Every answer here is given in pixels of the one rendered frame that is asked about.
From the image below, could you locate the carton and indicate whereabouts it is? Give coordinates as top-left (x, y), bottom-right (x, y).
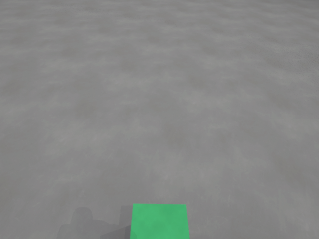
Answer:
top-left (130, 203), bottom-right (190, 239)

